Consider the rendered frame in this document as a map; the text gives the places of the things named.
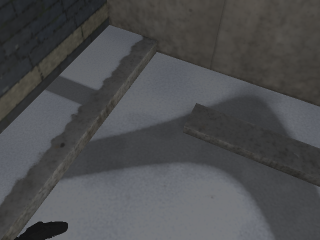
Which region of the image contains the robot left hand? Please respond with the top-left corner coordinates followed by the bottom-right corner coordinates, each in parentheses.
top-left (14, 221), bottom-right (68, 240)

